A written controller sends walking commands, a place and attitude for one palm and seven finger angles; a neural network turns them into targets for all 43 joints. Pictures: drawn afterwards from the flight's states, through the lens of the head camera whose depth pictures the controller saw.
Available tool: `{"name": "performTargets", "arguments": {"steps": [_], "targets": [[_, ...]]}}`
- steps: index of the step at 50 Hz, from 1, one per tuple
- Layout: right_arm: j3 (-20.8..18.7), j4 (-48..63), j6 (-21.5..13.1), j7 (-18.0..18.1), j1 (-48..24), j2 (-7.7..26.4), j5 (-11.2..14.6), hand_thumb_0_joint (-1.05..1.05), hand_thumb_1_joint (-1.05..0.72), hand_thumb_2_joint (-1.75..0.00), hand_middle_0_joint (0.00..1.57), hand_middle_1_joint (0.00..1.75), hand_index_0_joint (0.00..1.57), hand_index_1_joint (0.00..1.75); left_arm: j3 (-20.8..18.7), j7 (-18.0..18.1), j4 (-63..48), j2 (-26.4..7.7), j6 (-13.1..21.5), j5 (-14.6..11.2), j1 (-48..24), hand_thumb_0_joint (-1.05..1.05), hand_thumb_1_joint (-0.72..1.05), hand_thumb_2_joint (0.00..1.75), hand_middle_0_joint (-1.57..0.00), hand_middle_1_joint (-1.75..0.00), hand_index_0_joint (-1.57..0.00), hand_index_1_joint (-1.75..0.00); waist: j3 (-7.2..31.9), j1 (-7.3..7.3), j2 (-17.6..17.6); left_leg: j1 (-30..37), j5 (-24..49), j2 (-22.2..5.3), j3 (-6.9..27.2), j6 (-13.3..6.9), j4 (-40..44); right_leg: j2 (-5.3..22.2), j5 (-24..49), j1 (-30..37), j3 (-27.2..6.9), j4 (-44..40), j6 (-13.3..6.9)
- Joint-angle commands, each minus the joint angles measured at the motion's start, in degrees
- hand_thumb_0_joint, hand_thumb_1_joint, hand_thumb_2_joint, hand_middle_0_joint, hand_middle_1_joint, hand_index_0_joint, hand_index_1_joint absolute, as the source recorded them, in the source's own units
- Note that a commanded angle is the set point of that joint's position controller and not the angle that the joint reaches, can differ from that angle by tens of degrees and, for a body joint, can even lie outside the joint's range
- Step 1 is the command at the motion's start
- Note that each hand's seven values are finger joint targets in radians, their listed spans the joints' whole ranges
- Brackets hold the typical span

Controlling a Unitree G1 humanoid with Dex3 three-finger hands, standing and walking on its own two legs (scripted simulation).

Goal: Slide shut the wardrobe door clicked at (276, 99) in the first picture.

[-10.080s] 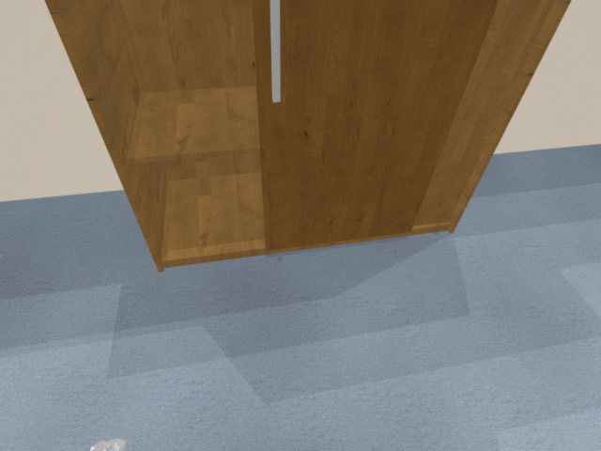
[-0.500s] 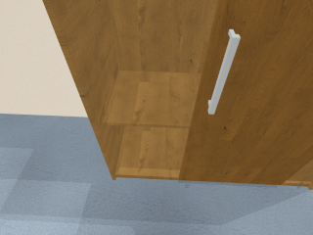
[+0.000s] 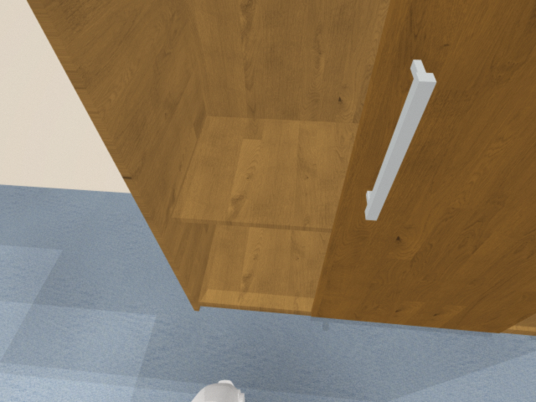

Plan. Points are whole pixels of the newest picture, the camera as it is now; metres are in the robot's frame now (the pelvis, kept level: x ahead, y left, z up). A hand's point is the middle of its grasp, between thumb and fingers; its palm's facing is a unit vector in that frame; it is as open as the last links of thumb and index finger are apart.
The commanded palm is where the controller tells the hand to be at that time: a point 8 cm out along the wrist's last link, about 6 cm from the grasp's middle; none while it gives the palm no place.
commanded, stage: come to a stop and stand still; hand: right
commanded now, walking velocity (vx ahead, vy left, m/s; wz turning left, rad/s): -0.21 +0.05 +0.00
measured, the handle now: (390, 153) +0.46 -0.15 +0.12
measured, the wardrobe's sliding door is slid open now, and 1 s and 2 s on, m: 0.43 0.43 0.43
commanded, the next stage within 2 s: look again from close up in 1.96 s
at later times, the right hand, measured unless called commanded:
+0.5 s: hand out of the picture +0.09 -0.18 -0.18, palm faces +0.12 +0.97 -0.19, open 7.3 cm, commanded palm none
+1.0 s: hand out of the picture +0.02 -0.15 -0.17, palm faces +0.07 +0.98 -0.21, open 7.4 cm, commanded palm none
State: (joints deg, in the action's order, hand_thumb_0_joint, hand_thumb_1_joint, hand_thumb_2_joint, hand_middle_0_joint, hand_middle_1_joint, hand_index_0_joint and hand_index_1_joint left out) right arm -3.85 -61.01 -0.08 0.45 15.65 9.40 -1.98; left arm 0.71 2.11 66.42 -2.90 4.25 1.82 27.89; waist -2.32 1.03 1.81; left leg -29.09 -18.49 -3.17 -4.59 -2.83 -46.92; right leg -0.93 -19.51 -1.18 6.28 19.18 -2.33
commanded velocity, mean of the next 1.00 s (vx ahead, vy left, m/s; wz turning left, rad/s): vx -0.07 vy -0.01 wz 0.00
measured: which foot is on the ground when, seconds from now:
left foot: up 0.00-0.06, down 0.08-0.36, up 0.38-0.58, down 0.60-1.00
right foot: down 0.00-0.10, up 0.12-0.30, down 0.32-1.00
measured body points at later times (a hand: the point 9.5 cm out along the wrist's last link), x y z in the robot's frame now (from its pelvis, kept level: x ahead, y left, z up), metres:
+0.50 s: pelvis +0.03 +0.00 +0.00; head +0.06 -0.02 +0.44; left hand +0.09 +0.23 -0.15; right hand +0.09 -0.24 -0.16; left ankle +0.02 +0.12 -0.70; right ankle +0.03 -0.09 -0.74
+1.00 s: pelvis +0.02 +0.02 +0.00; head +0.03 +0.02 +0.45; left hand +0.06 +0.26 -0.16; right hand +0.01 -0.21 -0.16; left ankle -0.01 +0.11 -0.74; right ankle +0.03 -0.09 -0.74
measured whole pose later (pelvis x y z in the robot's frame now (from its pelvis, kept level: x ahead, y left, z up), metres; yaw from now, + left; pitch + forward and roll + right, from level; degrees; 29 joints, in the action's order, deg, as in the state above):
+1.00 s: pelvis +0.02 +0.02 +0.00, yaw -2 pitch +0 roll +0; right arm 0.0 -59.5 -1.3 2.7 18.2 8.2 -1.2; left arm -1.5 1.1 58.9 -10.8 0.1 1.1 15.0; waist -1.5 0.4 -0.8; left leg -10.3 -17.7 1.1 -3.4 -1.9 -28.3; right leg 1.8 -14.5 -14.9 4.3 29.8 -0.5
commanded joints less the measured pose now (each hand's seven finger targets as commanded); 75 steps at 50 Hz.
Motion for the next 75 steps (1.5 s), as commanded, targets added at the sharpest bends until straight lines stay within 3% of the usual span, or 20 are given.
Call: {"name": "performTargets", "arguments": {"steps": [1,3,5,6,8,15,16,17,18,21,27,29,31,33,35,36,37,40,52,75], "targets": [[1.1,3.3,-2.1,-0.2,-0.3,-1.4,0.7,0.00,-0.90,-0.90,0.20,0.30,0.20,0.30,-1.3,0.9,-0.1,-8.1,-0.6,-0.2,5.0,0.00,0.90,0.90,-0.20,-0.30,-0.20,-0.30,-2.3,-1.19,-6.5,7.7,6.8,1.7,-0.6,0.0,12.7,13.3,47.9,-2.7,-5.8,3.5,-5.9],[0.4,-0.1,-2.7,0.7,8.9,2.1,0.7,0.00,-0.90,-0.90,0.20,0.30,0.20,0.30,-1.4,0.8,-1.0,-8.2,-0.7,-1.2,3.1,0.00,0.90,0.90,-0.20,-0.30,-0.20,-0.30,4.1,-5.21,-0.6,26.0,27.8,-0.8,2.1,0.7,19.7,10.2,39.2,-9.1,-4.4,12.3,-1.7],[-0.4,-1.7,-3.0,1.5,13.2,8.6,1.1,0.00,-0.90,-0.90,0.20,0.30,0.20,0.30,-2.1,0.6,-1.7,-6.7,-1.3,-2.3,6.7,0.00,0.90,0.90,-0.20,-0.30,-0.20,-0.30,13.7,-3.82,8.3,39.5,70.8,-18.9,17.2,-9.5,16.7,0.9,-8.8,-18.7,-2.4,29.2,2.1],[-0.4,-0.3,-2.4,1.9,10.6,9.6,1.2,0.00,-0.90,-0.90,0.20,0.30,0.20,0.30,-2.5,0.9,-2.3,-6.8,-2.2,-2.4,5.9,0.00,0.90,0.90,-0.20,-0.30,-0.20,-0.30,11.6,-2.78,4.3,33.9,72.5,-21.5,15.8,-12.5,19.0,1.2,-15.8,-17.7,-4.9,33.1,2.0],[-0.3,1.1,-1.8,2.6,3.7,6.9,0.8,0.00,-0.90,-0.90,0.20,0.30,0.20,0.30,-2.3,0.8,-3.2,-4.0,-3.7,-2.4,0.6,0.00,0.90,0.90,-0.20,-0.30,-0.20,-0.30,5.9,-2.45,9.8,21.0,60.5,-19.0,14.5,-13.8,20.8,3.4,-16.7,-18.1,-6.4,36.5,2.3],[-1.4,4.7,0.8,2.0,-4.2,6.3,0.9,0.00,-0.90,-0.90,0.20,0.30,0.20,0.30,-3.2,-0.1,-3.3,-4.0,-5.1,-1.1,2.6,0.00,0.90,0.90,-0.20,-0.30,-0.20,-0.30,2.6,1.43,3.7,6.4,20.9,-10.4,8.2,-5.0,18.4,2.7,6.7,-7.2,-1.7,9.2,3.0],[-1.0,5.2,1.2,1.7,-3.9,4.7,1.1,0.00,-0.90,-0.90,0.20,0.30,0.20,0.30,-3.6,-0.1,-4.2,-5.8,-4.9,-0.9,1.1,0.00,0.90,0.90,-0.20,-0.30,-0.20,-0.30,1.7,0.72,-1.7,5.2,13.1,-6.4,6.0,-2.8,15.0,6.1,9.8,-7.8,-5.6,5.2,1.3],[-0.8,6.3,1.8,1.5,-3.9,2.0,1.4,0.00,-0.90,-0.90,0.20,0.30,0.20,0.30,-4.0,0.0,-6.7,-9.6,-4.4,-0.4,-2.1,0.00,0.90,0.90,-0.20,-0.30,-0.20,-0.30,-0.8,-0.23,-13.8,4.5,-0.4,-0.3,1.4,0.8,8.8,15.6,16.2,-15.1,-17.5,-2.0,-3.1],[-0.9,6.8,2.2,1.6,-4.8,2.2,1.2,0.00,-0.90,-0.90,0.20,0.30,0.20,0.30,-4.1,0.0,-9.0,-11.8,-4.3,0.3,-7.0,0.00,0.90,0.90,-0.20,-0.30,-0.20,-0.30,-3.0,-0.72,-15.3,6.8,-9.0,2.5,1.6,1.5,-2.2,20.4,17.9,-22.2,-21.5,-6.8,-7.4],[-0.9,5.1,2.6,1.7,-1.2,2.0,0.2,0.00,-0.90,-0.90,0.20,0.30,0.20,0.30,-3.1,0.7,-10.8,-9.6,-3.3,0.0,-14.0,0.00,0.90,0.90,-0.20,-0.30,-0.20,-0.30,-4.0,-3.83,-7.9,6.7,-6.1,1.8,6.9,1.3,-11.8,16.1,23.8,-22.8,-13.5,-3.9,-7.6],[1.1,4.8,0.5,1.6,-0.4,0.8,0.8,0.00,-0.90,-0.90,0.20,0.30,0.20,0.30,-3.9,0.4,-9.7,-12.1,-3.7,-0.2,-10.3,0.00,0.90,0.90,-0.20,-0.30,-0.20,-0.30,5.0,-0.91,-8.0,9.5,-5.5,0.9,3.5,3.1,13.9,14.4,38.6,-1.5,-10.9,3.7,-7.5],[1.4,2.9,-0.4,1.9,3.2,2.3,0.7,0.00,-0.90,-0.90,0.20,0.30,0.20,0.30,-3.7,0.0,-9.4,-12.2,-3.6,-1.0,-10.0,0.00,0.90,0.90,-0.20,-0.30,-0.20,-0.30,7.3,-1.79,-4.8,18.2,10.4,-0.1,4.8,3.2,26.7,11.4,32.9,-3.3,-9.3,7.8,-3.9],[1.5,1.8,-1.4,2.3,4.1,5.6,0.5,0.00,-0.90,-0.90,0.20,0.30,0.20,0.30,-3.2,-0.4,-9.9,-9.0,-3.7,-1.8,-11.0,0.00,0.90,0.90,-0.20,-0.30,-0.20,-0.30,6.8,-0.55,4.8,23.1,36.7,-8.2,13.5,0.5,24.1,6.0,14.0,-10.7,-4.9,8.7,0.9],[2.0,1.0,-1.7,2.2,3.6,5.5,0.8,0.00,-0.90,-0.90,0.20,0.30,0.20,0.30,-2.9,-0.5,-9.3,-8.9,-4.2,-1.4,-12.1,0.00,0.90,0.90,-0.20,-0.30,-0.20,-0.30,5.7,-0.06,8.6,21.9,41.2,-8.0,12.8,-1.2,22.3,4.8,10.6,-9.6,-4.2,7.0,2.0],[2.5,0.5,-1.7,2.2,3.9,4.2,1.0,0.00,-0.90,-0.90,0.20,0.30,0.20,0.30,-2.9,-0.4,-8.3,-9.8,-4.0,-1.3,-12.5,0.00,0.90,0.90,-0.20,-0.30,-0.20,-0.30,5.0,-0.40,6.3,19.6,34.4,-6.0,11.0,-0.6,23.3,6.0,14.6,-6.5,-4.7,5.1,1.8],[3.6,4.7,-3.6,2.0,0.9,13.6,1.1,0.00,-0.90,-0.90,0.20,0.30,0.20,0.30,-3.1,-0.1,-14.5,-17.5,-2.9,-1.0,-17.4,0.00,0.90,0.90,-0.20,-0.30,-0.20,-0.30,-2.4,0.74,2.1,15.9,31.1,-0.9,7.9,1.5,22.9,3.5,16.5,-7.8,-7.7,6.5,-0.8],[1.2,5.5,-2.6,2.4,1.9,10.9,1.0,0.00,-0.90,-0.90,0.20,0.30,0.20,0.30,-4.9,-0.5,-13.9,-16.4,-2.2,-0.9,-13.7,0.00,0.90,0.90,-0.20,-0.30,-0.20,-0.30,2.9,0.04,3.5,15.6,9.9,-3.2,11.4,0.5,23.7,6.2,8.4,-9.6,-7.9,8.1,-0.7],[2.6,4.5,-2.3,2.3,4.0,6.3,0.9,0.00,-0.90,-0.90,0.20,0.30,0.20,0.30,-3.8,-0.9,-13.0,-12.1,-3.3,-0.7,-13.8,0.00,0.90,0.90,-0.20,-0.30,-0.20,-0.30,-0.6,0.11,0.0,9.2,-2.7,-5.1,15.1,-1.0,30.1,4.4,6.0,-10.1,-7.7,10.1,0.4],[2.9,3.3,-2.2,2.5,6.0,5.6,1.2,0.00,-0.90,-0.90,0.20,0.30,0.20,0.30,-2.2,-0.9,-8.8,-12.1,-2.9,-1.0,-11.2,0.00,0.90,0.90,-0.20,-0.30,-0.20,-0.30,0.3,-1.09,-0.8,16.4,15.1,-3.1,9.6,0.5,24.0,6.8,15.3,-10.1,-7.3,6.2,0.2],[3.7,-1.0,-1.3,2.5,7.0,3.6,1.0,0.00,-0.90,-0.90,0.20,0.30,0.20,0.30,-1.8,-0.8,-3.3,-11.6,-2.8,-1.6,-9.2,0.00,0.90,0.90,-0.20,-0.30,-0.20,-0.30,-1.4,-1.03,-2.0,15.7,9.8,-2.4,7.7,2.1,25.3,7.9,8.8,-8.3,-7.8,-0.9,-0.3]]}}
